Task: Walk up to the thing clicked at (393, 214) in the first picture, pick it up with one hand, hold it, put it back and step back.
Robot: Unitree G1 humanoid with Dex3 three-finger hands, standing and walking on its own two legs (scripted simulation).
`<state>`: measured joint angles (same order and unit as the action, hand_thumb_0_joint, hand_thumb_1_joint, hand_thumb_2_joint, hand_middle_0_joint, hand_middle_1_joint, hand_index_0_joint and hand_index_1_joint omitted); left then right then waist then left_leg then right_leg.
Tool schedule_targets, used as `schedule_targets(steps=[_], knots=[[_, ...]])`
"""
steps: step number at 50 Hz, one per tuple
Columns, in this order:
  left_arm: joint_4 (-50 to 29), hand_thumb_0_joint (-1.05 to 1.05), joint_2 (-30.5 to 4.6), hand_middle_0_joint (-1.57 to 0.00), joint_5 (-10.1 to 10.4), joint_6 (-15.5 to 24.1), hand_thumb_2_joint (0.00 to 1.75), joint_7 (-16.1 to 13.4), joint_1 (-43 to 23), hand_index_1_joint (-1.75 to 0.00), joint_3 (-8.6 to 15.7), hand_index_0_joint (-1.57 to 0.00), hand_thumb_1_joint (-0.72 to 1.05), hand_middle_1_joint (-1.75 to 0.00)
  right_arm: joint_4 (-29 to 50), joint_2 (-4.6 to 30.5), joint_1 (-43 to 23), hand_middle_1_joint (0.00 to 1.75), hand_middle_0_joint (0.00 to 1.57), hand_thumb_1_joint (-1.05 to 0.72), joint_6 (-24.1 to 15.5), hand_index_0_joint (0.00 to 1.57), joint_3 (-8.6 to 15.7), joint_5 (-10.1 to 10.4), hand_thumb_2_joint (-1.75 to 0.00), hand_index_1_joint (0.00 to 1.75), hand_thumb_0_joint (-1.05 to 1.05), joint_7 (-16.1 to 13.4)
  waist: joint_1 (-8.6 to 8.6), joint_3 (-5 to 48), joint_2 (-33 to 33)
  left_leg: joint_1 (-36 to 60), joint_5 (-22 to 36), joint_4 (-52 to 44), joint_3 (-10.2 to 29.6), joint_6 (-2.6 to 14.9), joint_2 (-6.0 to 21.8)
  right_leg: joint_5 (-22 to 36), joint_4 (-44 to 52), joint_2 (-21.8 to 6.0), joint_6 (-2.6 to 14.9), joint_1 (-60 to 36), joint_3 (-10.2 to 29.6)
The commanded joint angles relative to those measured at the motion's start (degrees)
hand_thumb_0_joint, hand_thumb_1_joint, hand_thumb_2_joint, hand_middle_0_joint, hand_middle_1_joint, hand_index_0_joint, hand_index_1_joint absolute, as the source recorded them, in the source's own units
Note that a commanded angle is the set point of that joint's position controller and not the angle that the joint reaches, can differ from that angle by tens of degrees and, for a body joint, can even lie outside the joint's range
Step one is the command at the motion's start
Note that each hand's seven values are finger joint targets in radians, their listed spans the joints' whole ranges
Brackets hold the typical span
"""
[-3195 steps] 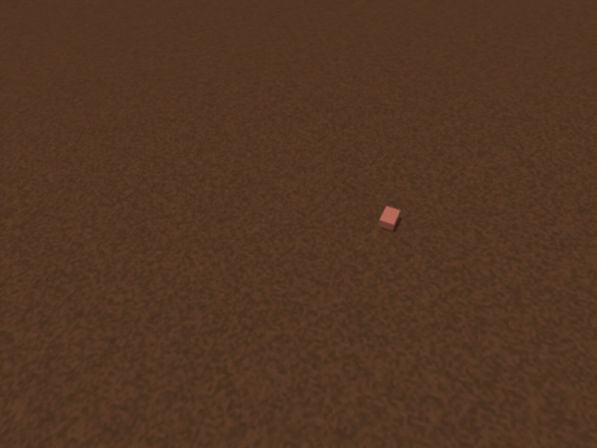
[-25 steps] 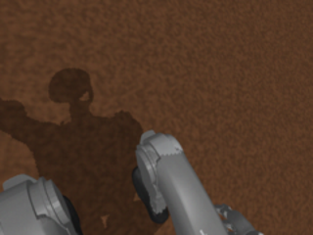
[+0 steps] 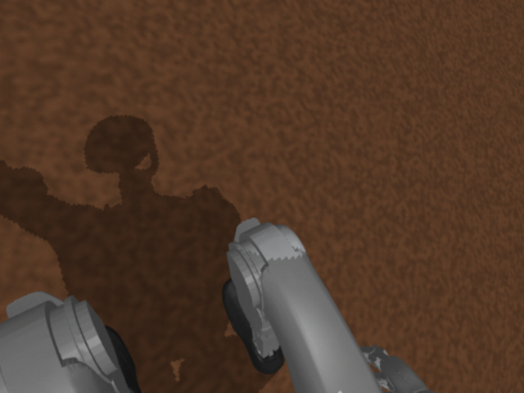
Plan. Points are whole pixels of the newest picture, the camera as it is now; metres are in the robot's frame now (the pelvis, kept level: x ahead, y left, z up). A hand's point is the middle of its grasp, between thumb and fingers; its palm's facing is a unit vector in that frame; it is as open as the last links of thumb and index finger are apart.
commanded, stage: approach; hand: left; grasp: from above
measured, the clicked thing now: out of the picture +0.54 +0.38 -0.30
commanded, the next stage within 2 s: none
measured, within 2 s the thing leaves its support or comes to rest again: neither
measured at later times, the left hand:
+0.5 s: hand out of the picture +0.53 +0.38 -0.14, palm faces -0.40 -0.09 -0.91, open 13.3 cm
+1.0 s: hand out of the picture +0.53 +0.37 -0.14, palm faces -0.39 -0.09 -0.92, open 13.6 cm
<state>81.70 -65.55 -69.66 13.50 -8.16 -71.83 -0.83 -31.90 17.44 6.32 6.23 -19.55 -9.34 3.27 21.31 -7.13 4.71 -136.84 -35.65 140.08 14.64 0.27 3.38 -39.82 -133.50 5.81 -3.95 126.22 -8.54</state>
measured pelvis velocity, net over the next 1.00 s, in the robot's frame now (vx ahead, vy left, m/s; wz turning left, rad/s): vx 0.00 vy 0.00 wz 0.00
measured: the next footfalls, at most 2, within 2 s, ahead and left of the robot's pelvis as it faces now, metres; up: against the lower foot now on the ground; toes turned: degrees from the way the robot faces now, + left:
none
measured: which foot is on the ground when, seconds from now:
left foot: down 0.00-1.00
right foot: down 0.00-1.00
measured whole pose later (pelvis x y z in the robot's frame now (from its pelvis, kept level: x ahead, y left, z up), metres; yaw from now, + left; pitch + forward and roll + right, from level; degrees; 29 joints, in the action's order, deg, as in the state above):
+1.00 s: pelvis +0.00 +0.00 +0.00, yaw +0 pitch +30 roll -13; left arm 81.9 -65.2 -70.3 13.7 -10.8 -71.9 -0.2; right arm -32.2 17.6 5.4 6.4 -19.4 -9.7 3.0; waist 21.3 -7.1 5.0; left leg -136.5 -35.7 139.9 15.0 -0.3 3.4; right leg -39.6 -133.5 5.8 -3.7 126.4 -8.8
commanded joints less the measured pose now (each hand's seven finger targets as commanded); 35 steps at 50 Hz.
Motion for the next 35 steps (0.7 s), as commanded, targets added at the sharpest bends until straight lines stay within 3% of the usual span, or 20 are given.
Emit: schedule_targets(steps=[1,2,6,10,13,16,18,21,23,28,31,35], knots=[[-7.42,0.00,-11.89,-0.25,1.46,0.56,0.75,0.25,-15.94,-0.81,0.49,-0.27,-0.32,-0.83,-0.27,17.70,11.97,0.30,0.20,-0.91,0.81,0.20,5.18,-0.48,-0.90,0.30,0.00,-1.36,3.22,36.41,-27.24,31.34,8.41,-11.95,-5.24,1.22,0.94,13.84,13.58,1.23,5.04,-16.80,-5.45],[-6.29,0.00,-10.91,-0.26,1.75,0.98,0.75,0.43,-14.93,-0.80,-0.23,-0.28,-0.31,-0.83,-0.11,17.39,11.57,0.30,0.20,-0.91,1.06,0.20,5.02,-0.55,-0.90,0.30,0.00,-1.49,2.98,35.78,-26.69,31.99,7.93,-12.07,-4.65,1.11,1.25,13.23,13.18,1.46,5.13,-15.57,-5.58],[-7.17,0.00,-13.07,-0.25,1.32,3.32,0.75,-0.56,-15.32,-0.83,0.57,-0.27,-0.31,-0.85,0.50,18.23,10.64,0.30,0.20,-0.91,1.56,0.20,4.23,-1.06,-0.89,0.30,0.00,-2.01,2.85,36.75,-27.76,34.09,9.37,-11.61,-4.30,0.93,1.23,13.89,12.94,1.51,5.20,-15.72,-6.11],[-11.74,0.00,-17.89,-0.24,0.38,4.58,0.77,-3.73,-17.80,-0.82,3.69,-0.26,-0.33,-0.84,0.73,17.73,10.27,0.30,0.20,-0.91,1.24,0.20,3.90,-1.31,-0.90,0.30,0.00,-1.99,1.12,42.01,-33.00,37.90,12.09,-11.61,-4.83,0.83,1.38,16.45,12.00,1.54,4.89,-18.64,-5.62],[-11.22,0.00,-17.08,-0.23,0.30,3.70,0.78,-5.84,-18.09,-0.83,4.02,-0.24,-0.35,-0.84,0.40,17.85,9.96,0.30,0.20,-0.91,0.79,0.20,4.04,-1.13,-0.90,0.30,0.00,-1.78,1.66,42.47,-34.87,39.60,13.32,-12.29,-4.58,0.60,1.42,17.43,11.53,1.38,5.03,-17.02,-5.98],[-11.67,0.00,-16.71,-0.23,-0.31,2.09,0.78,-6.81,-19.26,-0.82,3.75,-0.24,-0.35,-0.83,-0.20,17.59,9.99,0.30,0.20,-0.91,0.41,0.20,4.55,-0.87,-0.90,0.30,0.00,-1.62,1.59,42.30,-35.18,37.78,10.93,-12.01,-5.41,0.88,1.28,16.49,12.31,1.33,4.95,-16.79,-5.53],[-10.78,0.00,-16.16,-0.23,-0.32,0.55,0.80,-6.41,-19.07,-0.82,3.61,-0.23,-0.37,-0.83,-0.35,17.43,10.20,0.30,0.20,-0.91,0.15,0.20,4.99,-0.55,-0.90,0.30,0.00,-1.44,1.20,41.83,-35.10,36.74,10.08,-12.47,-5.70,0.76,1.22,15.80,12.19,1.25,5.17,-15.91,-5.40],[-7.84,0.00,-12.11,-0.21,0.67,-1.04,0.81,-4.24,-16.92,-0.84,1.50,-0.22,-0.39,-0.85,-0.63,16.81,10.93,0.30,0.20,-0.91,-0.07,0.20,5.42,-0.24,-0.90,0.30,0.00,-1.13,2.43,38.99,-30.69,32.83,8.30,-12.04,-5.76,1.26,1.17,14.74,13.01,1.30,4.95,-16.11,-5.00],[-7.18,0.00,-12.27,-0.21,1.24,-1.49,0.81,-2.50,-16.44,-0.85,1.22,-0.22,-0.39,-0.86,-0.73,16.89,11.18,0.30,0.20,-0.91,0.01,0.20,5.68,-0.03,-0.90,0.30,0.00,-1.22,2.37,38.17,-29.01,31.76,7.64,-12.13,-5.95,1.54,1.03,14.27,13.55,1.17,4.71,-16.52,-4.86],[-6.77,0.00,-10.51,-0.19,2.54,0.19,0.80,1.58,-15.46,-0.88,-0.60,-0.21,-0.38,-0.91,-0.35,17.81,11.23,0.30,0.20,-0.91,0.92,0.20,5.27,-0.31,-0.90,0.30,0.00,-1.77,3.74,35.92,-25.09,31.16,8.49,-11.87,-5.18,1.38,0.86,13.85,13.90,1.08,4.97,-16.79,-5.24],[-7.08,0.00,-12.01,-0.20,2.71,2.79,0.79,1.99,-15.19,-0.88,-0.46,-0.22,-0.37,-0.91,0.39,17.96,10.61,0.30,0.20,-0.91,1.73,0.20,4.37,-0.72,-0.90,0.30,0.00,-2.27,3.30,36.03,-25.00,32.00,8.19,-11.97,-4.45,1.03,1.02,12.97,13.48,1.22,5.18,-17.17,-5.65],[-10.14,0.00,-17.05,-0.19,1.66,5.39,0.81,-0.54,-16.00,-0.88,3.11,-0.21,-0.39,-0.91,0.98,18.42,9.86,0.30,0.20,-0.91,2.09,0.20,3.78,-1.28,-0.90,0.30,0.00,-2.69,1.76,39.60,-30.11,37.40,13.62,-11.27,-4.39,0.61,1.07,16.35,12.48,1.16,5.33,-17.90,-5.73]])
